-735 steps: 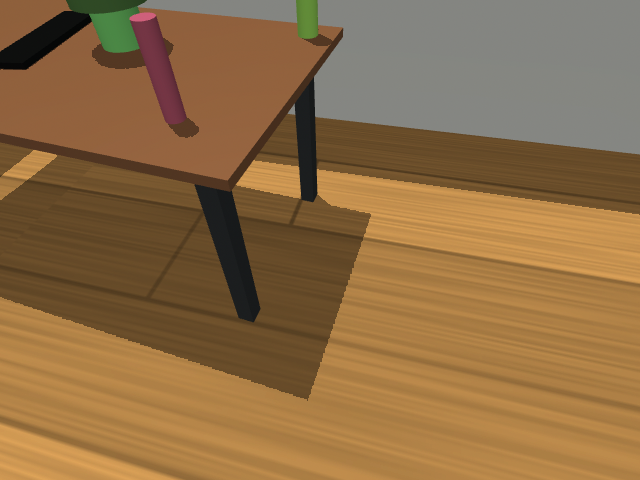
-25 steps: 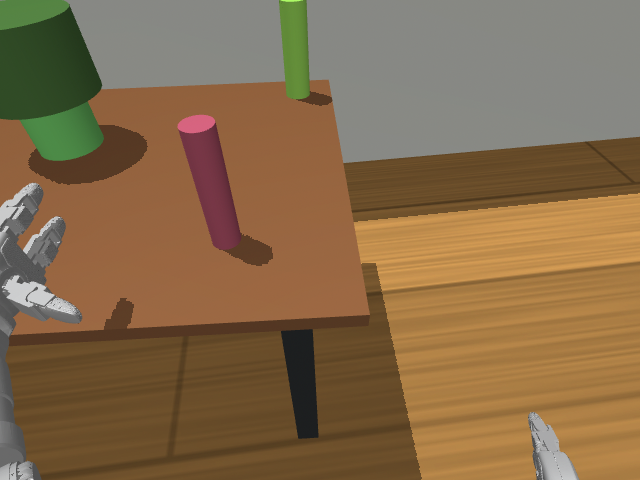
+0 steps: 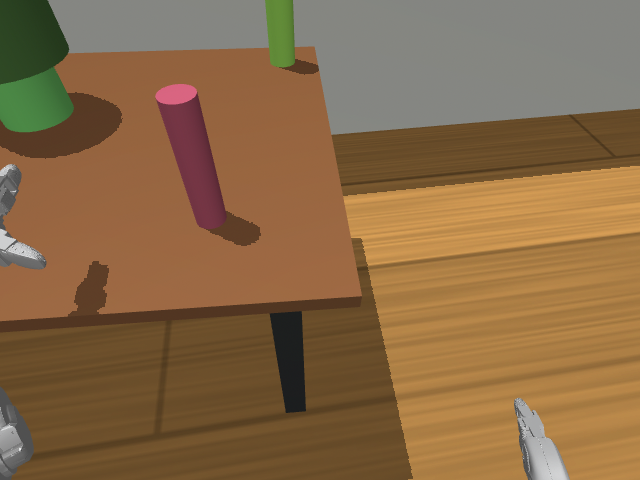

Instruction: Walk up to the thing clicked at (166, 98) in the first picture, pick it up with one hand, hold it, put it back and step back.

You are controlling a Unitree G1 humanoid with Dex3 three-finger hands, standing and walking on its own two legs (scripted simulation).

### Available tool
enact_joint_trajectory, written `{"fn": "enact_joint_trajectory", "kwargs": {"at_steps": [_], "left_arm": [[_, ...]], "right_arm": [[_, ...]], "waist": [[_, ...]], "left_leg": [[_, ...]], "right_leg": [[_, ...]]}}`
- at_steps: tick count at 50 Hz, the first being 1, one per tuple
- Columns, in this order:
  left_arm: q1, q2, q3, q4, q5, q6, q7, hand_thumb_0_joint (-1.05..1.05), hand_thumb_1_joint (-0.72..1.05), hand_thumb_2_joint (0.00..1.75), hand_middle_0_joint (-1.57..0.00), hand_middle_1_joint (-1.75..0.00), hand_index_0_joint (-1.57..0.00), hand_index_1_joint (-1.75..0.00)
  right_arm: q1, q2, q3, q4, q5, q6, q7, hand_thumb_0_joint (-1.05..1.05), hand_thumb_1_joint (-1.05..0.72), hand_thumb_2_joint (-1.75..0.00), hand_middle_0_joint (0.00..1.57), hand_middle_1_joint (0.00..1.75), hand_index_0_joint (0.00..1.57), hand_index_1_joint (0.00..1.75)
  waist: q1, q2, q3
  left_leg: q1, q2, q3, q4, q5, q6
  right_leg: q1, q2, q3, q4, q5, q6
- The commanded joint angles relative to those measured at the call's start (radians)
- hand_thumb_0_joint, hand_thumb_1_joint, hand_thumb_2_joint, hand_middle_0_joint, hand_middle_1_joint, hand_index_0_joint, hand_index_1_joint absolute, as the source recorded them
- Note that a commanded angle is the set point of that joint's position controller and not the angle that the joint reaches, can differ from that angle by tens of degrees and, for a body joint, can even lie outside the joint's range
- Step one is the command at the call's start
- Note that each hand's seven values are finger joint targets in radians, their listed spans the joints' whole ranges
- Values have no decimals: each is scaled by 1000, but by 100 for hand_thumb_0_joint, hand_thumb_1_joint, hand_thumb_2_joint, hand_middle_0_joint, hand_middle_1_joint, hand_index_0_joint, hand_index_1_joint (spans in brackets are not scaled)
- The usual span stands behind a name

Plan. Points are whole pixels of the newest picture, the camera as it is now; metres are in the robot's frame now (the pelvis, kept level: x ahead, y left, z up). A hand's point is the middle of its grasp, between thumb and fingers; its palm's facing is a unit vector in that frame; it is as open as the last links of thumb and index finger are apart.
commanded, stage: go down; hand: left
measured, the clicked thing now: (196, 165) +0.56 +0.18 +0.09
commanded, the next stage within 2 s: approach in 1.78 s
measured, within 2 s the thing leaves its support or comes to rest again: neither
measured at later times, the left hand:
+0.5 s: hand (26, 181) +0.45 +0.35 +0.17, palm faces +0.15 -0.99 +0.02, open 17.7 cm
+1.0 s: hand (24, 169) +0.47 +0.36 +0.17, palm faces +0.17 -0.99 +0.03, open 17.8 cm
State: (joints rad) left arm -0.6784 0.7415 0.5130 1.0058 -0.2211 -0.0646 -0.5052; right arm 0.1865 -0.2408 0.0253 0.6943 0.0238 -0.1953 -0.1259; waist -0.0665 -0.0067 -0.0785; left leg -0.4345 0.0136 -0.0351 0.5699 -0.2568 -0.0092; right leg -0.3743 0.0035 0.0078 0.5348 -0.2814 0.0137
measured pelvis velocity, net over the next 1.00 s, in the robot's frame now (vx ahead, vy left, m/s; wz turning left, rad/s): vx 0.02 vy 0.01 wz -0.03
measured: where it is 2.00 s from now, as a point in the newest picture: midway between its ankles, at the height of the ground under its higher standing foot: outside the picture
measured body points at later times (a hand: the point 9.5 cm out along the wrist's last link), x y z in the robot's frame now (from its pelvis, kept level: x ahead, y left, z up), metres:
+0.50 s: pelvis +0.02 +0.01 -0.01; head +0.07 +0.03 +0.44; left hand +0.44 +0.40 +0.17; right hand +0.17 -0.25 -0.09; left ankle +0.02 +0.12 -0.73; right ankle -0.01 -0.13 -0.73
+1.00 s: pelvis +0.02 +0.01 -0.02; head +0.09 +0.04 +0.42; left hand +0.46 +0.41 +0.17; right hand +0.16 -0.25 -0.08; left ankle +0.02 +0.12 -0.73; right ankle -0.01 -0.13 -0.73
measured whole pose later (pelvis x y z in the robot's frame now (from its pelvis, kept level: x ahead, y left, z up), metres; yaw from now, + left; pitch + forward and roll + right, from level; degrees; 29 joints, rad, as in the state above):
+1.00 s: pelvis +0.02 +0.01 -0.02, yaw -1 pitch +15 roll -3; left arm -0.92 0.94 0.57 1.25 -0.13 -0.10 -0.52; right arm 0.22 -0.25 0.06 0.52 0.01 -0.16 -0.08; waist -0.14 0.00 -0.13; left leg -0.67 0.04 -0.03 0.76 -0.36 0.00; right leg -0.59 0.03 0.01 0.67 -0.35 0.02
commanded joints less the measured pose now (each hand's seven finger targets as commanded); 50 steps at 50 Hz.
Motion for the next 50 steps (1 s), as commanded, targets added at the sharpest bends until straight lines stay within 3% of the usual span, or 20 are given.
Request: {"fn": "enact_joint_trajectory", "kwargs": {"at_steps": [1,5,6,9,12,15,16,18,21,22,24,25,26,29,31,33,35,40,46,50], "left_arm": [[-430,399,69,-116,-11,-82,-12,0,-58,7,-4,-5,-5,-5],[-498,421,61,-126,-2,-109,-12,0,-58,7,-4,-5,-5,-5],[-521,429,62,-139,-1,-109,-10,0,-57,7,-5,-5,-5,-5],[-453,460,82,-43,16,-101,-2,0,-57,7,-4,-5,-4,-5],[-508,474,81,-128,16,-109,-9,0,-59,7,-4,-5,-5,-5],[-435,457,84,-58,18,-89,-12,0,-60,5,-4,-4,-5,-5],[-484,449,73,-130,15,-97,-12,0,-60,6,-4,-5,-5,-5],[-469,472,89,-108,19,-95,-12,0,-59,6,-4,-4,-4,-5],[-457,458,90,-86,17,-82,-17,0,-61,4,-4,-4,-5,-4],[-456,436,79,-85,11,-83,-19,0,-61,5,-5,-4,-5,-5],[-507,464,89,-152,15,-88,-18,0,-61,5,-4,-4,-5,-5],[-480,470,89,-105,24,-81,-16,0,-61,5,-4,-4,-5,-5],[-481,458,84,-112,22,-79,-19,0,-61,5,-4,-4,-4,-4],[-489,455,83,-82,26,-78,-15,0,-61,5,-4,-4,-4,-5],[-538,479,87,-113,29,-84,-18,0,-61,6,-4,-4,-4,-5],[-566,493,86,-122,32,-89,-17,0,-61,5,-4,-4,-4,-4],[-548,485,87,-45,39,-81,-16,0,-61,4,-5,-3,-5,-4],[-574,516,84,1,52,-92,-16,0,-61,4,-4,-4,-4,-4],[-613,543,84,46,65,-101,-18,0,-61,4,-4,-4,-4,-4],[-662,579,94,20,73,-107,-17,0,-60,4,-4,-3,-4,-3]], "right_arm": [[-76,-150,-35,-176,-1,-56,-9,0,57,-4,5,5,5,5],[-86,-153,-35,-196,-2,-53,-4,0,57,-4,5,5,5,5],[-80,-158,-36,-222,-3,-54,-4,0,57,-4,5,5,5,5],[-66,-160,-31,-212,-3,-46,-1,0,57,-5,5,5,5,5],[-54,-169,-50,-212,-5,-41,-3,0,56,-5,5,5,5,5],[-38,-145,-27,-193,-1,-30,5,0,56,-5,5,5,5,5],[-37,-124,-18,-175,-2,-29,5,0,55,-5,5,5,5,5],[-49,-170,-55,-212,-2,-32,3,0,55,-5,5,5,5,5],[-26,-147,-29,-219,0,-27,10,0,55,-5,5,5,5,5],[-16,-159,-47,-215,0,-27,10,0,55,-5,5,5,5,5],[-20,-165,-49,-238,-3,-28,10,0,55,-5,5,5,5,5],[-6,-176,-61,-222,-5,-27,10,0,55,-5,5,5,5,5],[18,-144,-35,-197,-4,-25,15,0,55,-5,5,5,5,5],[-11,-180,-65,-241,-6,-27,15,0,55,-5,5,5,5,5],[8,-150,-41,-227,-6,-24,23,0,55,-5,5,5,5,5],[-11,-180,-61,-274,-7,-30,22,0,55,-5,5,5,5,5],[10,-138,-28,-251,-4,-23,26,0,54,-5,5,5,5,5],[-7,-157,-32,-286,-12,-24,31,0,54,-5,5,5,5,5],[-18,-182,-40,-337,-13,-25,31,0,54,-5,5,5,5,5],[5,-156,-22,-318,-14,-18,31,0,54,-5,5,5,5,5]], "waist": [[1,106,-284],[0,168,-340],[-7,173,-405],[-6,143,-373],[-11,190,-457],[-9,177,-413],[-6,196,-403],[-14,186,-424],[-16,182,-424],[-27,185,-409],[-25,200,-469],[-27,191,-435],[-22,205,-421],[-35,178,-422],[-31,216,-419],[-38,200,-433],[-37,202,-399],[-43,201,-397],[-56,204,-433],[-56,240,-447]], "left_leg": [[201,-13,8,-36,143,31],[210,-3,0,-5,195,23],[244,-2,2,13,252,26],[199,1,3,31,277,30],[251,2,5,57,362,32],[218,7,2,59,388,31],[212,5,4,60,383,31],[234,9,1,67,395,29],[247,19,-8,74,448,28],[251,22,-8,78,462,27],[286,20,-9,94,520,29],[275,21,-8,93,515,28],[259,17,-5,96,512,30],[244,18,-7,93,463,30],[245,15,-6,100,460,30],[238,18,-9,98,450,29],[213,11,-4,100,407,33],[156,8,1,112,318,34],[165,24,-16,135,326,26],[145,19,-8,154,318,28]], "right_leg": [[-42,10,-31,-63,147,-21],[-75,15,-29,-29,165,-30],[-59,15,-29,-20,212,-29],[-52,16,-26,-8,235,-25],[-57,16,-25,6,300,-23],[-60,20,-27,8,318,-23],[-69,19,-25,9,316,-24],[-81,21,-29,14,308,-26],[-94,26,-35,19,319,-27],[-106,26,-33,21,321,-27],[-93,23,-33,26,371,-23],[-103,24,-33,26,362,-24],[-99,21,-30,28,371,-22],[-109,22,-32,33,336,-24],[-125,20,-29,32,330,-24],[-115,23,-32,37,323,-26],[-129,20,-29,36,304,-26],[-147,20,-24,50,250,-27],[-186,30,-30,75,215,-33],[-193,29,-25,89,221,-31]]}}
